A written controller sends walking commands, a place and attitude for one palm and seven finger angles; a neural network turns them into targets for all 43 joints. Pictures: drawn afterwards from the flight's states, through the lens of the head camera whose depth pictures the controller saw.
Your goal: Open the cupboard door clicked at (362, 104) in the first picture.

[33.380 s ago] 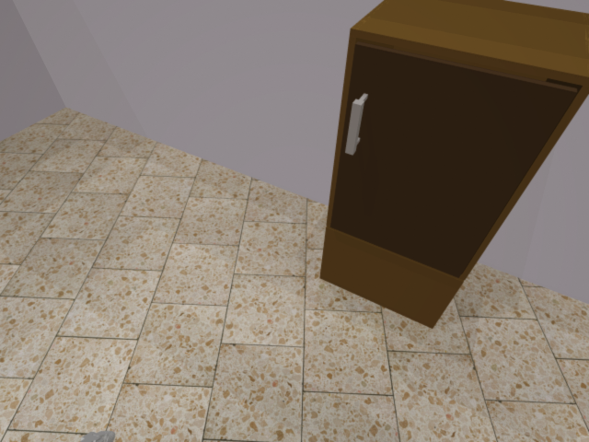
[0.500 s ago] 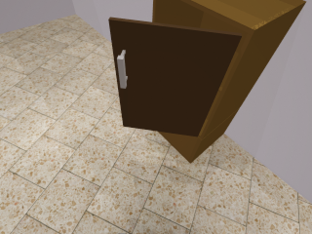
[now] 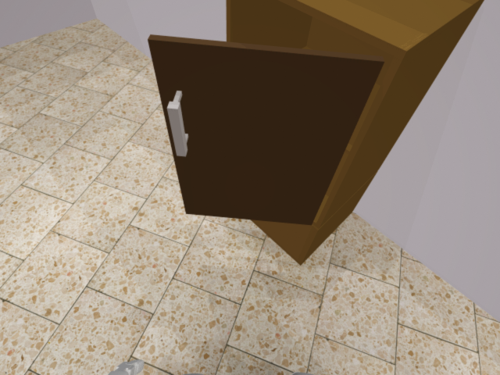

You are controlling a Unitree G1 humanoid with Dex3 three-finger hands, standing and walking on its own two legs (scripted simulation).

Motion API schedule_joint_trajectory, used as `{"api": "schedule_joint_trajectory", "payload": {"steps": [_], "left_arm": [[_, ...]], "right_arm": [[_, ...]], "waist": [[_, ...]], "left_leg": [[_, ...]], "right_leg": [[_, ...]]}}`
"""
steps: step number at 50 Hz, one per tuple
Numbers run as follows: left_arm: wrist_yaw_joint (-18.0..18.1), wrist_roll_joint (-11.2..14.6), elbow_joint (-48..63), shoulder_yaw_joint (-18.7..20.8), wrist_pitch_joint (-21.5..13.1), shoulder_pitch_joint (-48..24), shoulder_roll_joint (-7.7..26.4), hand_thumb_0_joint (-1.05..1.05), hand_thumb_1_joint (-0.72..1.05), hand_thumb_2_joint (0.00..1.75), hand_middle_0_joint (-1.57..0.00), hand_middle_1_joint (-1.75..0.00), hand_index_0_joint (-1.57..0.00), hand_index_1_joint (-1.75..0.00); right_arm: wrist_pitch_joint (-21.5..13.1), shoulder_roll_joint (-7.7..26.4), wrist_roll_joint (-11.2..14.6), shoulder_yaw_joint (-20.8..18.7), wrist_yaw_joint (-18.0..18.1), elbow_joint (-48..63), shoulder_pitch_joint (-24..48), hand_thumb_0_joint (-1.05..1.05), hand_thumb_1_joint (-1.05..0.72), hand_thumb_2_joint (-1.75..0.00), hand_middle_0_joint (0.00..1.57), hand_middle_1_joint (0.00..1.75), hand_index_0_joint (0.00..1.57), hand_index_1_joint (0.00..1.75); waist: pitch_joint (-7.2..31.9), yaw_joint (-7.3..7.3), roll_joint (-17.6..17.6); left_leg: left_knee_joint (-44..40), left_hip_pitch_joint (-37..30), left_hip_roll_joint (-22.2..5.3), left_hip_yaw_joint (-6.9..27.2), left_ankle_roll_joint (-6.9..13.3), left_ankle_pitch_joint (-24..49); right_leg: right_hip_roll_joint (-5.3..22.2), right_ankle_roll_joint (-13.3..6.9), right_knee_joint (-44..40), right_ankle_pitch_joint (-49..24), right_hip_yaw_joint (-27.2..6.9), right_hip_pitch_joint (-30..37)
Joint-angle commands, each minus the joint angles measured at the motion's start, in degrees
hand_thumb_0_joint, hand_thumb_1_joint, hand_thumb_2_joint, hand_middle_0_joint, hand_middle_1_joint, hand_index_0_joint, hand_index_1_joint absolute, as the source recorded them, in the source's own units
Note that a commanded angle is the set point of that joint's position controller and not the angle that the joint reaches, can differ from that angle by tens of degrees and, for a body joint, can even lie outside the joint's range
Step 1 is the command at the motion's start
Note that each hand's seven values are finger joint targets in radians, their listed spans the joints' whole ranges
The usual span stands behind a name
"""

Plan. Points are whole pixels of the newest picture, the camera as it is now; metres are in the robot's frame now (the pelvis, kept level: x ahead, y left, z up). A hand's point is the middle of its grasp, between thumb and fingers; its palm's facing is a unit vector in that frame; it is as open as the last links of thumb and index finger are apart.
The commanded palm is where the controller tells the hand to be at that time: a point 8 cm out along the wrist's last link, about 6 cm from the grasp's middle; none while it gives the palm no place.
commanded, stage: come to a stop and stand still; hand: left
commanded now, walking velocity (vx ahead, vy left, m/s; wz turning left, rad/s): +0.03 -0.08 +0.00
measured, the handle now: (180, 124) +0.59 +0.18 +0.01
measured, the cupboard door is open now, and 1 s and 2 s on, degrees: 41 41 41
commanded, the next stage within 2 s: look again from close up in 1.40 s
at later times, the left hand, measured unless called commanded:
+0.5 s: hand out of the picture -0.01 +0.17 -0.17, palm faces -0.01 -0.98 -0.20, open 7.4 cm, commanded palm none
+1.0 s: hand out of the picture -0.04 +0.11 -0.17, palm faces +0.03 -0.99 -0.13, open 7.3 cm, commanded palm none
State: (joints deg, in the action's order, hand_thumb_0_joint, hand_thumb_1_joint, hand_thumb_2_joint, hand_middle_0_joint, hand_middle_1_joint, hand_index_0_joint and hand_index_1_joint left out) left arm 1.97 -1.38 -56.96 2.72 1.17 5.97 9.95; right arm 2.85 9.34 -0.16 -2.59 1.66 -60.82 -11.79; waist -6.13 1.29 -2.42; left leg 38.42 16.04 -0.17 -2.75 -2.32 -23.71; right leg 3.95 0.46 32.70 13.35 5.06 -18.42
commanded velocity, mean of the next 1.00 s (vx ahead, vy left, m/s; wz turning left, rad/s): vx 0.02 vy -0.03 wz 0.00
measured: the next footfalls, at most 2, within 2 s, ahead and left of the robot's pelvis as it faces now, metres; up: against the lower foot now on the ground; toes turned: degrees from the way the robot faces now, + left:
left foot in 0.02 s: +0.04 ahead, +0.11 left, +0.00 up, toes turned +3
right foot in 0.42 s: -0.05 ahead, -0.13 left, +0.00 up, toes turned -4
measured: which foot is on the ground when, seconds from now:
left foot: up 0.00-0.00, down 0.02-1.00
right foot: down 0.00-0.02, up 0.04-0.40, down 0.42-1.00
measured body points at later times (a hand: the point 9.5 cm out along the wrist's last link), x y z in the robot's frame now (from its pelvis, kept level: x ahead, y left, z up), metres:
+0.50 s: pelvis -0.03 -0.01 +0.01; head -0.01 -0.02 +0.46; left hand -0.01 +0.22 -0.15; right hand -0.04 -0.25 -0.15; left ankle +0.00 +0.11 -0.73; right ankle -0.09 -0.13 -0.73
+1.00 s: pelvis -0.01 -0.04 +0.01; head +0.00 -0.03 +0.46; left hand -0.04 +0.16 -0.16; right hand -0.04 -0.25 -0.15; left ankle +0.00 +0.11 -0.73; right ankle -0.09 -0.13 -0.73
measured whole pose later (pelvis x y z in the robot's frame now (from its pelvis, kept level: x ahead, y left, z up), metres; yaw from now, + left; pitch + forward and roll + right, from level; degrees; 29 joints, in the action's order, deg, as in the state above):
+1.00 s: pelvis -0.01 -0.04 +0.01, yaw -1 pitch -1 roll +1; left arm 1.9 -0.3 -66.0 0.4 -0.4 17.7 5.7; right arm 0.4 6.2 -0.8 -0.8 2.4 -67.5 -15.8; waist -2.9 0.7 -1.4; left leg 25.7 11.5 -3.4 -2.8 -2.4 -12.9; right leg -0.6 -1.7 23.6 19.7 3.1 -2.8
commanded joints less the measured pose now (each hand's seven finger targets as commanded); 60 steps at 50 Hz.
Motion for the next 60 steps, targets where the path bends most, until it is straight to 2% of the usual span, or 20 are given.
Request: {"api": "schedule_joint_trajectory", "payload": {"steps": [1, 2, 4, 6, 9, 11, 13, 15, 17, 18, 19, 20, 21, 22, 23, 24, 27, 30, 51, 60], "left_arm": [[0.0, 1.1, 3.6, 1.2, 0.9, 5.0, 3.7, 0.0, 0.9, 0.9, -0.2, -0.3, -0.2, -0.3], [0.3, 0.8, 4.1, 1.3, 1.7, 3.3, 4.7, 0.0, 0.9, 0.9, -0.2, -0.3, -0.2, -0.3], [-0.2, 0.4, 2.7, 1.8, 2.1, 3.5, 4.5, 0.0, 0.9, 0.9, -0.2, -0.3, -0.2, -0.3], [-0.8, 0.4, 0.3, 1.5, 1.3, 7.0, 3.8, 0.0, 0.9, 0.9, -0.2, -0.3, -0.2, -0.3], [-1.1, 0.7, -0.3, 1.0, 0.6, 6.2, 3.5, 0.0, 0.9, 0.9, -0.2, -0.3, -0.2, -0.3], [-1.3, 0.6, -0.1, 0.5, 0.4, 4.6, 3.1, 0.0, 0.9, 0.9, -0.2, -0.3, -0.2, -0.3], [-1.4, 0.8, -0.2, 0.3, 0.6, 4.9, 2.6, 0.0, 0.9, 0.9, -0.2, -0.3, -0.2, -0.3], [-1.5, 0.7, -0.7, 0.2, 0.7, 6.2, 2.3, 0.0, 0.9, 0.9, -0.2, -0.3, -0.2, -0.3], [-1.4, 0.7, -1.9, 0.2, 0.3, 8.8, 2.0, 0.0, 0.9, 0.9, -0.2, -0.3, -0.2, -0.3], [-1.3, 0.7, -2.8, 0.1, 0.0, 11.2, 2.3, 0.0, 0.9, 0.9, -0.2, -0.3, -0.2, -0.3], [-1.0, 0.6, -3.5, 0.1, -0.4, 12.8, 3.3, 0.0, 0.9, 0.9, -0.2, -0.3, -0.2, -0.3], [-0.6, 0.4, -3.7, 0.1, -0.7, 12.6, 5.2, 0.0, 0.9, 0.9, -0.2, -0.3, -0.2, -0.3], [-0.5, 0.6, -3.7, -0.1, -1.0, 11.4, 6.6, 0.0, 0.9, 0.9, -0.2, -0.3, -0.2, -0.3], [-0.5, 0.7, -3.7, -0.4, -1.0, 10.7, 7.5, 0.0, 0.9, 0.9, -0.2, -0.3, -0.2, -0.3], [-0.4, 0.9, -4.4, -0.6, -1.8, 10.5, 6.6, 0.0, 0.9, 0.9, -0.2, -0.3, -0.2, -0.3], [-0.3, 1.0, -4.8, -1.0, -2.2, 10.3, 5.5, 0.0, 0.9, 0.9, -0.2, -0.3, -0.2, -0.3], [-0.1, 1.2, -5.4, -1.5, -2.2, 10.8, 4.3, 0.0, 0.9, 0.9, -0.2, -0.3, -0.2, -0.3], [0.0, 1.4, -6.0, -1.5, -1.9, 11.6, 3.9, 0.0, 0.9, 0.9, -0.2, -0.3, -0.2, -0.3], [0.6, 1.1, -7.7, -1.5, -2.3, 16.4, 1.2, 0.0, 0.9, 0.9, -0.2, -0.3, -0.2, -0.3], [0.6, 1.1, -7.5, -1.4, -2.2, 16.2, 2.0, 0.0, 0.9, 0.9, -0.2, -0.3, -0.2, -0.3]], "right_arm": [[-1.7, 9.2, -1.2, -2.0, 0.0, 2.9, -7.0, 0.0, -0.9, -0.9, 0.2, 0.3, 0.2, 0.3], [-1.7, 10.2, -1.7, -2.0, 0.4, 4.4, -4.8, 0.0, -0.9, -0.9, 0.2, 0.3, 0.2, 0.3], [-2.3, 8.6, -1.8, -1.1, 1.4, 5.2, -1.2, 0.0, -0.9, -0.9, 0.2, 0.3, 0.2, 0.3], [-3.1, 6.8, -1.6, -0.4, 1.6, 5.0, -0.2, 0.0, -0.9, -0.9, 0.2, 0.3, 0.2, 0.3], [-3.6, 7.6, -1.4, -0.8, 1.7, 3.1, -4.6, 0.0, -0.9, -0.9, 0.2, 0.3, 0.2, 0.3], [-3.6, 8.0, -1.4, -1.3, 1.8, 2.1, -6.7, 0.0, -0.9, -0.9, 0.2, 0.3, 0.2, 0.3], [-3.2, 9.8, -1.5, -1.8, 1.7, 1.5, -7.2, 0.0, -0.9, -0.9, 0.2, 0.3, 0.2, 0.3], [-3.0, 10.3, -1.6, -2.1, 1.5, 1.2, -6.8, 0.0, -0.9, -0.9, 0.2, 0.3, 0.2, 0.3], [-2.9, 9.8, -1.4, -2.0, 1.3, 0.9, -5.5, 0.0, -0.9, -0.9, 0.2, 0.3, 0.2, 0.3], [-2.9, 9.5, -1.1, -1.8, 1.2, 0.9, -5.0, 0.0, -0.9, -0.9, 0.2, 0.3, 0.2, 0.3], [-2.9, 8.3, -0.7, -1.6, 0.9, 0.8, -4.5, 0.0, -0.9, -0.9, 0.2, 0.3, 0.2, 0.3], [-2.8, 6.2, -0.4, -1.2, 0.7, 0.9, -4.4, 0.0, -0.9, -0.9, 0.2, 0.3, 0.2, 0.3], [-2.7, 4.3, -0.4, -0.4, 0.2, 0.8, -4.2, 0.0, -0.9, -0.9, 0.2, 0.3, 0.2, 0.3], [-2.8, 3.6, -0.5, -0.2, -0.3, 0.7, -3.8, 0.0, -0.9, -0.9, 0.2, 0.3, 0.2, 0.3], [-2.7, 3.2, -1.0, 0.1, -0.2, -0.5, -4.2, 0.0, -0.9, -0.9, 0.2, 0.3, 0.2, 0.3], [-2.7, 4.0, -1.0, 0.0, -0.2, -1.2, -4.7, 0.0, -0.9, -0.9, 0.2, 0.3, 0.2, 0.3], [-2.8, 3.8, -0.8, 0.3, -0.1, -3.6, -6.1, 0.0, -0.9, -0.9, 0.2, 0.3, 0.2, 0.3], [-2.6, 3.3, -0.8, 0.5, 0.2, -4.9, -6.8, 0.0, -0.9, -0.9, 0.2, 0.3, 0.2, 0.3], [-3.1, 2.0, -0.5, 0.6, 1.2, -5.4, -7.4, 0.0, -0.9, -0.9, 0.2, 0.3, 0.2, 0.3], [-3.2, 3.0, -0.6, 0.7, 1.4, -4.9, -6.5, 0.0, -0.9, -0.9, 0.2, 0.3, 0.2, 0.3]], "waist": [[7.5, -0.68, 18.9], [5.1, 0.56, 17.6], [1.0, -1.39, 13.2], [2.8, -2.49, 9.2], [7.5, -0.14, 9.7], [7.1, 1.25, 8.8], [7.5, 1.7, 9.1], [7.4, 1.44, 11.3], [6.6, 0.18, 10.9], [7.1, -0.85, 8.9], [6.6, -1.28, 6.0], [5.0, -0.76, 0.8], [3.5, -0.23, -1.9], [3.3, 0.23, 0.0], [4.1, 0.11, -7.2], [3.3, 0.15, -8.6], [1.8, 0.22, -1.6], [-0.5, -0.13, 1.3], [1.6, -0.86, 1.0], [1.9, -0.91, 1.3]], "left_leg": [[-22.3, -2.8, -18.7, 18.7, 7.8, 27.4], [-25.4, 3.8, -21.6, 20.6, 12.4, 22.0], [-25.5, 6.1, -17.8, 16.6, 11.8, 16.6], [-23.8, -0.5, -15.2, 12.3, 10.5, 19.8], [-22.2, -10.7, -15.8, 11.5, 10.8, 29.8], [-20.9, -13.1, -17.0, 11.9, 11.6, 35.1], [-20.9, -13.1, -17.4, 12.2, 11.6, 32.5], [-21.1, -11.5, -16.7, 12.2, 11.1, 27.7], [-20.2, -7.7, -14.6, 11.1, 9.8, 23.2], [-18.7, -5.7, -13.2, 10.2, 8.4, 20.7], [-16.7, -3.5, -10.5, 7.7, 6.1, 17.2], [-14.3, -0.4, -6.8, 4.3, 3.7, 12.7], [-13.8, -1.2, -3.9, 1.4, 2.1, 9.2], [-13.7, -4.5, -2.5, 1.2, 1.9, 12.8], [-12.6, -5.2, -2.8, 0.8, 1.9, 14.5], [-12.7, -5.5, -3.3, 1.0, 1.9, 15.0], [-14.3, -7.7, -4.7, 1.8, 2.0, 18.7], [-15.3, -6.6, -5.1, 2.4, 2.0, 18.0], [-14.1, -8.8, -6.1, 1.8, 2.2, 23.6], [-14.2, -9.6, -6.1, 1.5, 2.3, 26.9]], "right_leg": [[-0.7, 0.5, 8.8, 10.5, -1.0, -3.4], [-2.6, 0.2, 18.4, 19.6, -4.7, -2.5], [-2.2, -0.2, 25.3, 14.9, -9.3, -4.7], [-2.0, 0.3, 24.1, 11.2, -8.2, -6.1], [-1.6, 1.1, 18.6, 11.2, -6.8, -6.2], [-1.2, 1.1, 13.8, 12.8, -5.5, -5.4], [-1.5, 0.9, 10.4, 14.4, -4.3, -2.9], [-1.8, 0.5, 6.5, 13.8, -3.4, -0.7], [-2.4, 0.0, -1.7, 8.6, -2.3, 4.8], [-2.5, -0.3, -8.4, 2.9, -1.8, 8.9], [-0.9, -0.7, -13.6, -1.2, -3.9, 11.6], [3.6, -2.5, -16.0, -1.5, -9.4, 11.6], [7.5, -4.2, -17.9, 0.5, -11.4, 8.2], [7.6, -4.3, -16.7, -0.8, -10.6, 4.9], [5.7, -4.1, -16.3, -5.3, -10.5, 5.7], [5.7, -4.1, -16.1, -7.9, -9.6, 5.7], [4.1, -3.1, -15.5, -5.9, -8.1, 4.7], [3.0, -2.8, -16.2, -1.4, -8.0, 4.7], [2.5, -2.5, -14.0, -15.7, -6.8, 9.1], [2.7, -2.2, -13.3, -19.9, -6.3, 10.5]]}}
